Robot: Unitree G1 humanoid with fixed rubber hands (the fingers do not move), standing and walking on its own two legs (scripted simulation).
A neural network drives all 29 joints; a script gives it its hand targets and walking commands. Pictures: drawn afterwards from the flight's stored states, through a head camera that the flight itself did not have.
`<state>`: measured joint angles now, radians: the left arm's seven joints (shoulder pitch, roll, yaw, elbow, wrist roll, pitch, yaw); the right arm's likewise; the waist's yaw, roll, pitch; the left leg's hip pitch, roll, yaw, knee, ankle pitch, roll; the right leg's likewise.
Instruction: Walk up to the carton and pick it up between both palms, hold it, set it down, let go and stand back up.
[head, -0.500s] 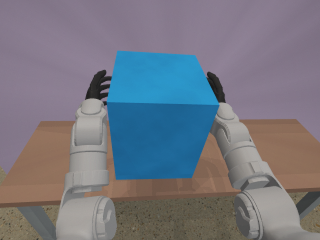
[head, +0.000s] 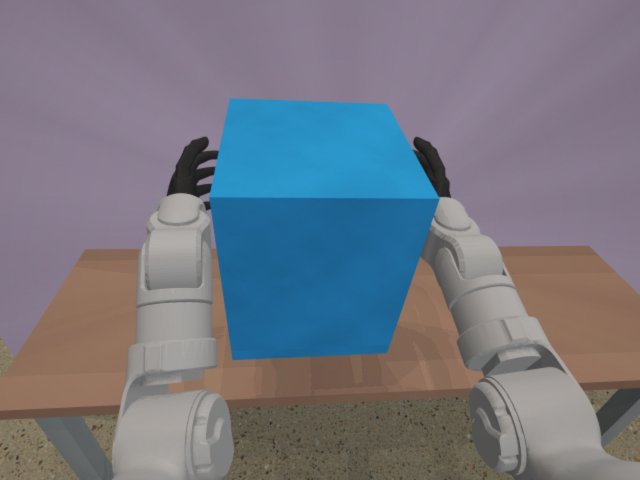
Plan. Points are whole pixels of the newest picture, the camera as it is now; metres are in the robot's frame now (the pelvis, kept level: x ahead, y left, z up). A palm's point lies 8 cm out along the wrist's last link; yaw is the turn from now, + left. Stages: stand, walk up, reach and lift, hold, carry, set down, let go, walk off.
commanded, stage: hold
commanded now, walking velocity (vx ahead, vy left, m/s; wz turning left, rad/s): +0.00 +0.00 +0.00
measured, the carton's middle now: (311, 230) +0.39 +0.03 +0.19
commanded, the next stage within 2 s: none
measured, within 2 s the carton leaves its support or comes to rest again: neither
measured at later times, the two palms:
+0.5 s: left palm (184, 199) +0.37 +0.18 +0.24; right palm (432, 195) +0.38 -0.11 +0.25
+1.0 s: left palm (183, 198) +0.37 +0.18 +0.24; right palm (432, 195) +0.38 -0.11 +0.25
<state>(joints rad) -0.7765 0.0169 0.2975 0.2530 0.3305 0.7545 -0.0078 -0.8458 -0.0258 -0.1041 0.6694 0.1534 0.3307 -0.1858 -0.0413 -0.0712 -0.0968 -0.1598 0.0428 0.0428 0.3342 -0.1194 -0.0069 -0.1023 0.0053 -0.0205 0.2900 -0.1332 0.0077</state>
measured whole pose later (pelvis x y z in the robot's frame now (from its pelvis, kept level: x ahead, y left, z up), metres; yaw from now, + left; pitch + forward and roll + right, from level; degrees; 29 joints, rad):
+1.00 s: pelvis +0.00 +0.00 +0.00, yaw +0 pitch -3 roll -1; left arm -0.78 0.02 0.30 0.23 0.33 0.80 -0.01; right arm -0.86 -0.03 -0.10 0.64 0.17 0.40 -0.19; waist -0.04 -0.07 -0.11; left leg -0.16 0.04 0.04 0.33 -0.12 -0.01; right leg -0.10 0.01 -0.02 0.29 -0.13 0.01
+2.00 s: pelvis +0.00 +0.00 +0.00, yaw +0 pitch -3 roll -1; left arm -0.78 0.02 0.30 0.22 0.33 0.80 -0.01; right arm -0.86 -0.03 -0.10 0.63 0.17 0.41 -0.19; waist -0.04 -0.07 -0.11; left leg -0.16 0.04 0.04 0.34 -0.12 -0.01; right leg -0.10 0.01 -0.02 0.29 -0.13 0.01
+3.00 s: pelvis +0.00 +0.00 +0.00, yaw +0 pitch -3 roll -1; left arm -0.78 0.02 0.30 0.21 0.33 0.80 -0.02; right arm -0.86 -0.03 -0.10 0.63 0.18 0.42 -0.20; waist -0.04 -0.07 -0.11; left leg -0.16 0.04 0.04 0.34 -0.12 -0.01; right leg -0.10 0.01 -0.02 0.29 -0.13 0.01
